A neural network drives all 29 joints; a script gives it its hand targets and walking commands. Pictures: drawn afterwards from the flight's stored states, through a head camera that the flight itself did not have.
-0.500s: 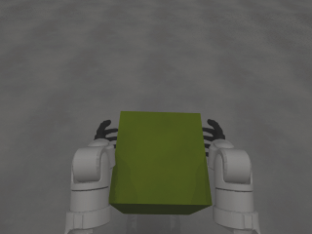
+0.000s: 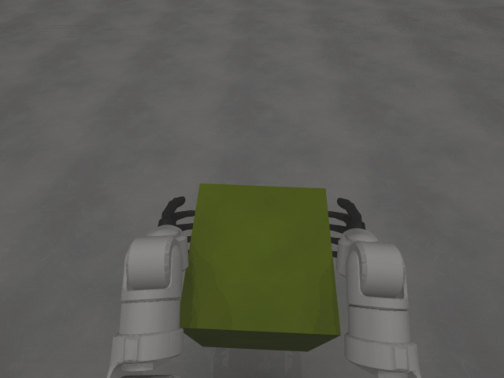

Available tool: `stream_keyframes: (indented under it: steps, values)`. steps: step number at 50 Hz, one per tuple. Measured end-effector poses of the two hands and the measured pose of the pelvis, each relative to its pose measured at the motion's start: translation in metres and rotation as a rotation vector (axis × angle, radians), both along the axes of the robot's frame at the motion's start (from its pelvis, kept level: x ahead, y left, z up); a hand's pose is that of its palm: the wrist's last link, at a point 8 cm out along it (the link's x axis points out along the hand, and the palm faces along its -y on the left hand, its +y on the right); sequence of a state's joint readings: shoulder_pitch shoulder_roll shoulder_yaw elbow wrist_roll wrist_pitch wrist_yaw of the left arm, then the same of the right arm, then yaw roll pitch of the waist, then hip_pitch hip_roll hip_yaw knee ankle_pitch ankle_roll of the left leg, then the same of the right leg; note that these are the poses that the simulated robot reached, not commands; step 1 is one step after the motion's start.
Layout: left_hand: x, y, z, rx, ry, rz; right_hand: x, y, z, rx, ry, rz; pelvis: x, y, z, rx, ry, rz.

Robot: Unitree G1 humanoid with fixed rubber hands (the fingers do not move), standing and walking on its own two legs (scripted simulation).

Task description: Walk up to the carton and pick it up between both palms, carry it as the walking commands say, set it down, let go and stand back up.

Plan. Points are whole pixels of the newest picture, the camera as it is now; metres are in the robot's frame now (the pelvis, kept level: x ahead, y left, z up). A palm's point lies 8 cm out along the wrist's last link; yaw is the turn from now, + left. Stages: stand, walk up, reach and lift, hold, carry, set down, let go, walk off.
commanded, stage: carry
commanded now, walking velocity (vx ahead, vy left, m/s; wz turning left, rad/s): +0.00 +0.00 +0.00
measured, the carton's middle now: (258, 275) +0.29 -0.01 -0.02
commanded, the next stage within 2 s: none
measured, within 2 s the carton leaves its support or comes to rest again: neither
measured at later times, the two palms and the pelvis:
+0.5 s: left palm (153, 229) +0.32 +0.15 +0.09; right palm (335, 223) +0.32 -0.13 +0.09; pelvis +0.04 +0.01 +0.00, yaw +0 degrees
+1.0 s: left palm (147, 221) +0.35 +0.17 +0.07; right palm (318, 213) +0.35 -0.12 +0.07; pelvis +0.07 +0.02 +0.00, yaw +1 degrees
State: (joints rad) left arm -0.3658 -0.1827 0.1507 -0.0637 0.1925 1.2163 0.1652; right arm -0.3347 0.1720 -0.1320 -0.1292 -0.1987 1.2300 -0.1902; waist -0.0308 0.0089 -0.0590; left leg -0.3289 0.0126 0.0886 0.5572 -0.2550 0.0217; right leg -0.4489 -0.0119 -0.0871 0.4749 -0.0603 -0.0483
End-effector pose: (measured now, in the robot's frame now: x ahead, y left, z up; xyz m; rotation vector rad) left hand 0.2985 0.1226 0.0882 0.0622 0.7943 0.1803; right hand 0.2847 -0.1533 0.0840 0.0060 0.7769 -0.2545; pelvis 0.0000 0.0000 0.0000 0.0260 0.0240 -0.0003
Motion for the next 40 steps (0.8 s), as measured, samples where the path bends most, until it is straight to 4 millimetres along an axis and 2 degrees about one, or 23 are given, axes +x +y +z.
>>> stream_keyframes:
  steps: [7,12,17,22,31,40]
  values:
    - [-0.006,0.017,0.003,-0.020,-0.024,0.041,0.009,0.013,0.005,0.030,-0.032,0.080,0.007,0.000,0.002,-0.006,0.013,-0.003]
    - [-0.003,0.023,0.006,-0.034,-0.040,0.038,0.016,0.017,0.007,0.008,-0.044,0.099,0.017,0.001,0.003,-0.014,0.022,0.001]
    - [0.006,0.023,0.003,-0.052,-0.040,0.007,0.024,0.015,0.002,-0.004,-0.039,0.093,0.027,0.004,0.004,-0.020,0.026,0.001]
    - [0.014,0.024,0.005,-0.038,-0.061,-0.005,0.028,0.017,0.010,0.000,-0.067,0.078,0.035,0.009,0.004,-0.023,0.027,0.000]
    - [0.030,0.035,-0.003,-0.038,-0.049,-0.002,0.044,0.027,0.000,0.001,-0.053,0.097,0.049,0.017,0.004,-0.027,0.030,0.005]
    - [0.034,0.047,-0.007,-0.043,-0.056,0.030,0.057,0.040,-0.001,-0.006,-0.062,0.120,0.057,0.021,0.003,-0.025,0.027,0.013]
